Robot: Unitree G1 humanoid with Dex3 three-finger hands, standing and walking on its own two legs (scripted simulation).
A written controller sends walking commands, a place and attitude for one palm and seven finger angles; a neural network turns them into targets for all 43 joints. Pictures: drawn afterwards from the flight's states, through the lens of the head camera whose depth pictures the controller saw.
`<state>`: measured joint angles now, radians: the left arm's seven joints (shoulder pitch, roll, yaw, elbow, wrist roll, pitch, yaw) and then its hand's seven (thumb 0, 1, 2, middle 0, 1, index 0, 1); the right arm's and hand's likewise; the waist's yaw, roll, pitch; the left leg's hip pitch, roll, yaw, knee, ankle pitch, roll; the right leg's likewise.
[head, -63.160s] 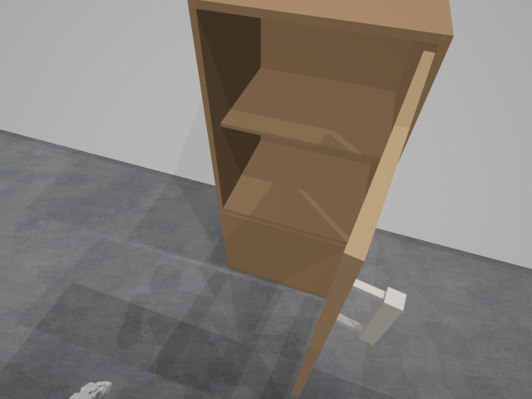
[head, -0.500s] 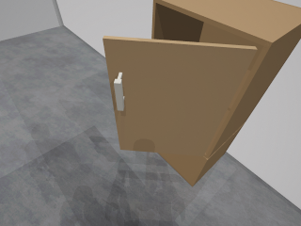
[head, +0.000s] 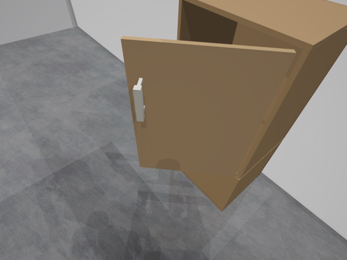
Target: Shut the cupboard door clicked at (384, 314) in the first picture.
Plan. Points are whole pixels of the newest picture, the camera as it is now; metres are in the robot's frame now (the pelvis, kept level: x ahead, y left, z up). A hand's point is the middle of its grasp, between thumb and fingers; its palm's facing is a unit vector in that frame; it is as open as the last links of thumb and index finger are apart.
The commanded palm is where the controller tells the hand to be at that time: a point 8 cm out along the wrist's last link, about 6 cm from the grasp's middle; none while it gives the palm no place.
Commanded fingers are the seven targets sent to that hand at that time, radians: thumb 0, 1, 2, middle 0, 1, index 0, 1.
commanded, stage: look again from close up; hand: left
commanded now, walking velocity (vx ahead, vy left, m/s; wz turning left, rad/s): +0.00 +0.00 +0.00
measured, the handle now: (140, 100) +0.53 +0.14 +0.07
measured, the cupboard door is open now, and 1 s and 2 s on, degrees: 44 44 44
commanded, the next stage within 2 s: raise the hand and make a fist in 0.58 s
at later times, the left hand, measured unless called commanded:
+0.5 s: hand out of the picture +0.05 +0.18 -0.17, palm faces +0.00 -0.97 -0.22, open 7.4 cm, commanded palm none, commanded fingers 0.00 0.90 0.90 -0.20 -0.30 -0.20 -0.30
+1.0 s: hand (116, 219) +0.21 +0.15 -0.01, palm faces -0.03 -1.00 -0.01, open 6.6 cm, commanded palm +0.15 +0.21 -0.04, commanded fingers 0.00 0.90 0.90 -0.49 -0.62 -0.49 -0.62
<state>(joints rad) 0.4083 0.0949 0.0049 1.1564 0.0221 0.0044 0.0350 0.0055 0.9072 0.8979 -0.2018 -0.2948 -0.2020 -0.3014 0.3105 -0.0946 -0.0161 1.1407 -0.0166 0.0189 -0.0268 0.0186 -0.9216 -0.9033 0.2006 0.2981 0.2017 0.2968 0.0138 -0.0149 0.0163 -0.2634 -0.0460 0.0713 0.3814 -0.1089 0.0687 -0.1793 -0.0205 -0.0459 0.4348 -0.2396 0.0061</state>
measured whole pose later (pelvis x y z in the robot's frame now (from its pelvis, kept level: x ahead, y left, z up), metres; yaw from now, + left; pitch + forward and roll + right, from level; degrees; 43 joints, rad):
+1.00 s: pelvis +0.00 -0.03 -0.05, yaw +0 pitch +8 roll +1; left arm 0.38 0.19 0.13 0.16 -0.25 -0.53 -0.29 0.00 0.91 0.90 -0.33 -0.43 -0.33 -0.44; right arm 0.18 -0.23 -0.05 0.62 0.01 -0.27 0.02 0.01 -0.91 -0.90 0.20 0.30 0.20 0.30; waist -0.02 -0.03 -0.13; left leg -0.70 -0.01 0.06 0.89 -0.34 0.04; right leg -0.61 0.00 -0.04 0.94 -0.49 -0.03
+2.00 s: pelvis +0.01 +0.00 -0.04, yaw +2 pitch +5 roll -3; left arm 0.36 0.27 0.14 -0.15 -0.28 -0.18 -0.25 0.02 0.90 0.90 -1.23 -1.41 -1.23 -1.42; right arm 0.24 -0.22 0.06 0.50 0.05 -0.23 -0.05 0.02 -0.90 -0.90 0.20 0.30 0.20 0.30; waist 0.03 0.06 -0.09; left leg -0.61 -0.02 0.02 0.87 -0.35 0.07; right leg -0.46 0.01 -0.08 0.81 -0.45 0.00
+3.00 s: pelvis +0.01 -0.03 -0.03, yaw +2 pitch +2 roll -1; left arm 0.07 0.28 0.16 0.10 -0.29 -0.16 -0.28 0.02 0.90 0.90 -1.31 -1.50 -1.31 -1.50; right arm 0.25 -0.26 0.05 0.62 0.06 -0.25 -0.06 0.02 -0.90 -0.90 0.20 0.30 0.20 0.30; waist 0.01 0.06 -0.04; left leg -0.50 0.00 0.01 0.75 -0.28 0.03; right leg -0.38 0.03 -0.09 0.74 -0.41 -0.04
